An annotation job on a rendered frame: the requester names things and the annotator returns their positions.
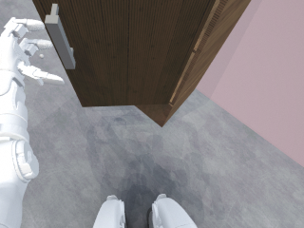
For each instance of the left robot forearm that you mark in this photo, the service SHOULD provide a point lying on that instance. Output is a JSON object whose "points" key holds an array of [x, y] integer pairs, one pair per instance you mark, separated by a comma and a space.
{"points": [[13, 112]]}

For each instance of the robot right shin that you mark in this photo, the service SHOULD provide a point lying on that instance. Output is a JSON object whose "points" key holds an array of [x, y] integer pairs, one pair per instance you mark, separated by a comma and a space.
{"points": [[161, 196]]}

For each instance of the cupboard door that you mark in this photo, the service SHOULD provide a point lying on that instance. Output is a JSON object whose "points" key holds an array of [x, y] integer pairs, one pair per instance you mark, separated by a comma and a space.
{"points": [[128, 52]]}

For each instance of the left robot hand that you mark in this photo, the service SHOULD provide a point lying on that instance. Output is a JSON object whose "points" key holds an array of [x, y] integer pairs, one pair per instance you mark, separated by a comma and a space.
{"points": [[12, 54]]}

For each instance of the robot left thigh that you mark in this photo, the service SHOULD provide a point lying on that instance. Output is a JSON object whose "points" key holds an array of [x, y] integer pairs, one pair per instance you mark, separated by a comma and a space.
{"points": [[111, 215]]}

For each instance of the robot left upper arm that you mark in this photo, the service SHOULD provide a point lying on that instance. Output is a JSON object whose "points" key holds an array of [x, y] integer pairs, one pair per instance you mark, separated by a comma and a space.
{"points": [[18, 166]]}

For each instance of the handle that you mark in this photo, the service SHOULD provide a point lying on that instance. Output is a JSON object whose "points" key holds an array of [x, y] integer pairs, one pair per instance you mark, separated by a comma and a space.
{"points": [[59, 38]]}

